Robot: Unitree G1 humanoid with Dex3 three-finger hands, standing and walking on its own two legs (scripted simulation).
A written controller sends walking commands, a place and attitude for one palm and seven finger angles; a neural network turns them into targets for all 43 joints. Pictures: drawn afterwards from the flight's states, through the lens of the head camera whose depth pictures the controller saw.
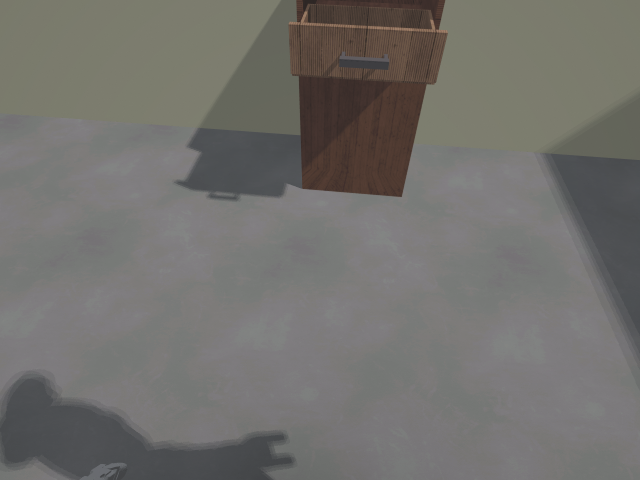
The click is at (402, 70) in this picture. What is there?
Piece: drawer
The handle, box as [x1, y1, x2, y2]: [339, 52, 388, 69]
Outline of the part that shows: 339,59 339,66 387,69 388,67 387,54 384,54 383,58 345,56 345,52 342,52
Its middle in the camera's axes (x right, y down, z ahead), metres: +0.12 -0.50 +1.09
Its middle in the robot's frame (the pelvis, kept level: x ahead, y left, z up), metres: +1.16 -0.06 +0.01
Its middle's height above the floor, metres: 0.78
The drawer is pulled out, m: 0.30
